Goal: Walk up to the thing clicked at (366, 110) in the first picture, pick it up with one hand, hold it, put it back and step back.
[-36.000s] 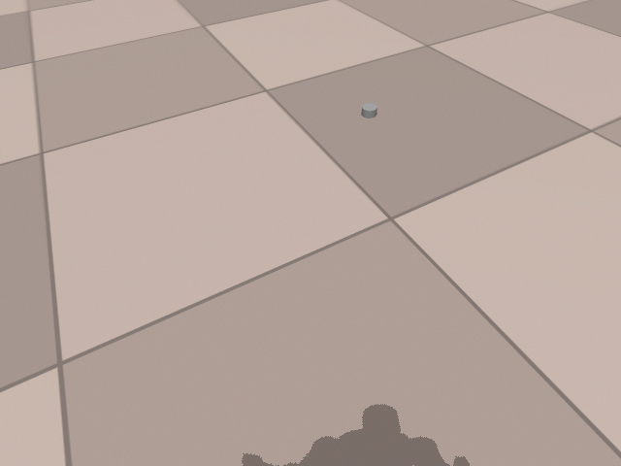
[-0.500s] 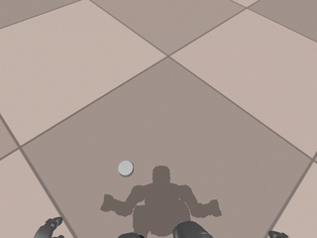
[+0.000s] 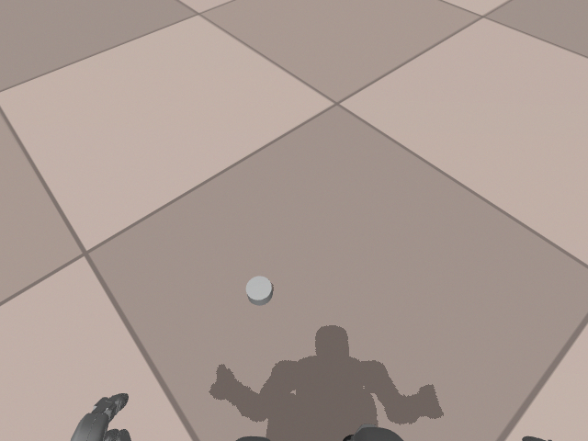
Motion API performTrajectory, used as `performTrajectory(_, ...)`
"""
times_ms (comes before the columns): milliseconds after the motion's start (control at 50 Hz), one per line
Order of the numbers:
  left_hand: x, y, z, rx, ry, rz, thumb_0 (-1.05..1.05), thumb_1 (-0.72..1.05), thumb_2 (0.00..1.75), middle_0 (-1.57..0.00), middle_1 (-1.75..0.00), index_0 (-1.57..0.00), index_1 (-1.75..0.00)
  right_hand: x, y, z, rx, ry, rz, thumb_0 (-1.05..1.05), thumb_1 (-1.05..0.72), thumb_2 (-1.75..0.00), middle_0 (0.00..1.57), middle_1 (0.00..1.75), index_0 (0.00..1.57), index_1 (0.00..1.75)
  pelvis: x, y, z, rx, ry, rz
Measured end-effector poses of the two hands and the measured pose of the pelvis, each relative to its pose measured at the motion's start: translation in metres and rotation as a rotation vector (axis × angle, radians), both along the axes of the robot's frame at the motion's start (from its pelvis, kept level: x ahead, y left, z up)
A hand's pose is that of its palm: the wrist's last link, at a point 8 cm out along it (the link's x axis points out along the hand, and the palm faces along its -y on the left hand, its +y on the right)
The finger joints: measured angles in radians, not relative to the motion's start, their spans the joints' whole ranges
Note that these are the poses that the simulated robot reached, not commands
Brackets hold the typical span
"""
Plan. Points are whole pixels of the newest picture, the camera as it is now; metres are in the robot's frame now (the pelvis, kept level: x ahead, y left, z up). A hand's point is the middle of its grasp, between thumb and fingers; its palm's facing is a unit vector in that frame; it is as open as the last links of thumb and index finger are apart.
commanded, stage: step back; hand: left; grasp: from above
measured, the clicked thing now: (259, 290) +0.64 +0.17 -0.73
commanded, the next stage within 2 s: none
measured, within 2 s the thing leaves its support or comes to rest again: neither
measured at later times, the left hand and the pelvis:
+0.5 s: hand out of the picture -0.08 +0.24 -0.15, palm faces -0.08 -0.91 -0.40, open 7.3 cm; pelvis -0.17 -0.03 -0.01, yaw -5 degrees
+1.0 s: hand out of the picture -0.21 +0.22 -0.14, palm faces -0.02 -0.93 -0.37, open 7.3 cm; pelvis -0.35 -0.04 +0.00, yaw -1 degrees
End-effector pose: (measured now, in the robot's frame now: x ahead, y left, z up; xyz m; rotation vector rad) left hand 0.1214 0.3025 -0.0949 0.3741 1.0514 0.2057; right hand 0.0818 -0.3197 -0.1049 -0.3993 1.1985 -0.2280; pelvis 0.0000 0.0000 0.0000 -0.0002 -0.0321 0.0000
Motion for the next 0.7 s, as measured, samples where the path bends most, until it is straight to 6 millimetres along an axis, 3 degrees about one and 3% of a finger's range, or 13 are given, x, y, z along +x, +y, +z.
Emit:
performTrajectory(80,-0.021,0.01,-0.013,-0.029,-0.001,0.011,0.01,0.9,0.9,-0.21,-0.3,-0.21,-0.3,-0.027,0.013,0.005,-0.011,-0.002,0.016,0.0,-0.9,-0.9,0.2,0.3,0.21,0.3,-0.027,0.008,-0.003,0.013,-0.023,0.002)
performTrajectory(200,-0.065,0.012,-0.011,-0.044,0.043,0.025,0.01,0.91,0.9,-0.2,-0.3,-0.21,-0.3,-0.061,0.019,0.025,-0.016,-0.033,0.008,0.0,-0.9,-0.9,0.21,0.3,0.21,0.3,-0.06,0.008,0.009,-0.028,-0.011,-0.015)
performTrajectory(320,-0.118,0.011,-0.015,-0.02,0.106,0.007,0.01,0.91,0.9,-0.2,-0.3,-0.21,-0.3,-0.085,0.009,0.029,-0.025,-0.114,0.003,0.0,-0.9,-0.9,0.21,0.3,0.21,0.3,-0.101,0.0,0.007,-0.03,-0.009,-0.06)
performTrajectory(420,-0.162,-0.002,-0.018,0.004,0.135,-0.015,0.01,0.91,0.9,-0.2,-0.3,-0.21,-0.3,-0.117,-0.013,0.015,-0.014,-0.151,-0.001,0.0,-0.9,-0.9,0.21,0.3,0.21,0.3,-0.143,-0.016,-0.005,-0.016,-0.009,-0.093)
performTrajectory(480,-0.196,-0.015,-0.014,0.016,0.145,-0.011,0.01,0.91,0.9,-0.2,-0.3,-0.21,-0.3,-0.144,-0.03,0.002,-0.002,-0.15,-0.03,0.0,-0.9,-0.9,0.21,0.3,0.21,0.3,-0.168,-0.025,-0.009,-0.039,-0.021,-0.081)
performTrajectory(560,-0.237,-0.025,0.0,0.022,0.154,0.01,0.01,0.91,0.9,-0.21,-0.3,-0.21,-0.3,-0.185,-0.037,0.0,0.015,-0.098,-0.058,0.0,-0.9,-0.9,0.21,0.3,0.21,0.3,-0.191,-0.031,0.0,0.016,-0.019,-0.08)
performTrajectory(620,-0.251,-0.027,0.007,0.036,0.139,0.016,0.01,0.9,0.9,-0.21,-0.3,-0.21,-0.3,-0.217,-0.038,-0.002,0.022,-0.058,-0.054,0.0,-0.9,-0.9,0.2,0.3,0.21,0.3,-0.208,-0.032,0.004,0.027,-0.011,-0.061)
performTrajectory(700,-0.256,-0.025,0.007,0.046,0.067,0.007,0.01,0.9,0.9,-0.21,-0.3,-0.21,-0.3,-0.259,-0.034,-0.006,0.019,0.018,-0.035,0.0,-0.9,-0.9,0.2,0.3,0.21,0.3,-0.235,-0.033,0.001,0.02,-0.003,-0.022)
